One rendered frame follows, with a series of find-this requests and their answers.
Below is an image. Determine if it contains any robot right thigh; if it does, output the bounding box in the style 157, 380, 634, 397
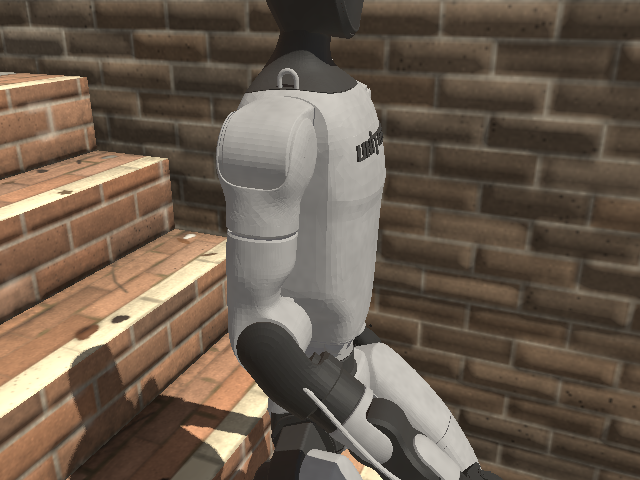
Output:
253, 422, 363, 480

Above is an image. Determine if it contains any left robot hand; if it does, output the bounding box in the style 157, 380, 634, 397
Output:
353, 324, 382, 347

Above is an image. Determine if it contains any robot thigh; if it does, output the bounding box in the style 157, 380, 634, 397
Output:
354, 342, 482, 472
253, 422, 363, 480

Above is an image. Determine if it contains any robot left upper arm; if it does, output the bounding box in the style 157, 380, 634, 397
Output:
356, 80, 371, 98

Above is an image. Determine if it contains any robot left thigh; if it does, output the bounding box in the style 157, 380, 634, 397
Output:
354, 342, 482, 472

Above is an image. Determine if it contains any robot right forearm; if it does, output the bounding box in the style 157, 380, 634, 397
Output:
236, 322, 460, 480

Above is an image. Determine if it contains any robot right upper arm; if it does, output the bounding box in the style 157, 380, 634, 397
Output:
216, 96, 317, 371

